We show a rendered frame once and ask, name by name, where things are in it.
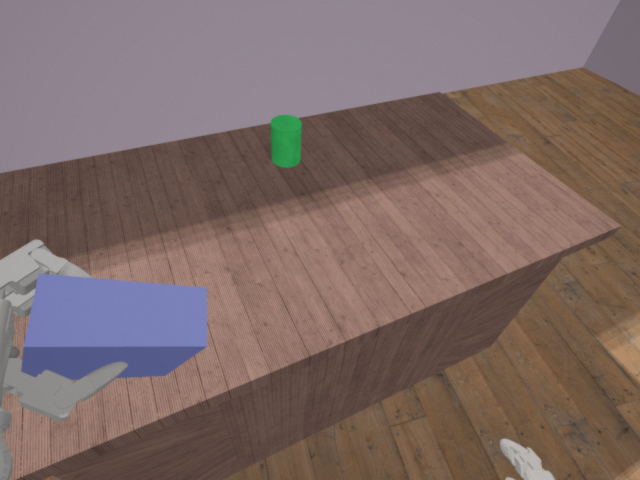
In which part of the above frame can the left robot hand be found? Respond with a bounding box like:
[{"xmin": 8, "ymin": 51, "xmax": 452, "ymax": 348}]
[{"xmin": 0, "ymin": 240, "xmax": 128, "ymax": 422}]

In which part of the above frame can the sponge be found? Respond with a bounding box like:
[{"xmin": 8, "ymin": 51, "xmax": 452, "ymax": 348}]
[{"xmin": 22, "ymin": 274, "xmax": 207, "ymax": 380}]

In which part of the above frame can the right robot hand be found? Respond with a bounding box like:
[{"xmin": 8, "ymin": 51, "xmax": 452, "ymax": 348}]
[{"xmin": 500, "ymin": 439, "xmax": 556, "ymax": 480}]

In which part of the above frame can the table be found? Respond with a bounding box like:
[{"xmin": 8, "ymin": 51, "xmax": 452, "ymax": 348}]
[{"xmin": 0, "ymin": 92, "xmax": 621, "ymax": 480}]

